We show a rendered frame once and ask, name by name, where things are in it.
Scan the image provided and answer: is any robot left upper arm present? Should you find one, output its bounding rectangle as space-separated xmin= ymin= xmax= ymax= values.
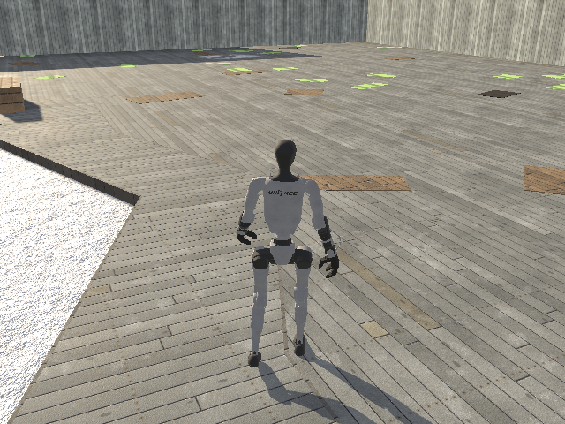
xmin=241 ymin=177 xmax=266 ymax=223

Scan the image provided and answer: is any robot left hand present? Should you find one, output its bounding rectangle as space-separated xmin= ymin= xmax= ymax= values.
xmin=237 ymin=230 xmax=257 ymax=245

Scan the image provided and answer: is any robot shin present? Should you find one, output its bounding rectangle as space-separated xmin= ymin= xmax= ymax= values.
xmin=251 ymin=293 xmax=265 ymax=355
xmin=295 ymin=287 xmax=308 ymax=344

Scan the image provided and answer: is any robot right hand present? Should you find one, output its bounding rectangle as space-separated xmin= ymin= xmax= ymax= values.
xmin=319 ymin=255 xmax=339 ymax=278

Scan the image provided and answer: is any right robot shin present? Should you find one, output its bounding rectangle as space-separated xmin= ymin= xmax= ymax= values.
xmin=295 ymin=287 xmax=308 ymax=344

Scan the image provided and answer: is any left robot shin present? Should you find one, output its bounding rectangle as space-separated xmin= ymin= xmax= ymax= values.
xmin=251 ymin=293 xmax=265 ymax=355

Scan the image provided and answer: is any robot left forearm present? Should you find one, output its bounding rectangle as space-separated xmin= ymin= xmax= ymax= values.
xmin=237 ymin=210 xmax=251 ymax=235

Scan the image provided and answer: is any robot right upper arm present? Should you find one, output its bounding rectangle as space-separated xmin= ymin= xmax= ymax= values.
xmin=302 ymin=178 xmax=326 ymax=229

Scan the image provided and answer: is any robot right forearm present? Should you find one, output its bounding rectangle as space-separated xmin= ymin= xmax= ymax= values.
xmin=318 ymin=216 xmax=337 ymax=258

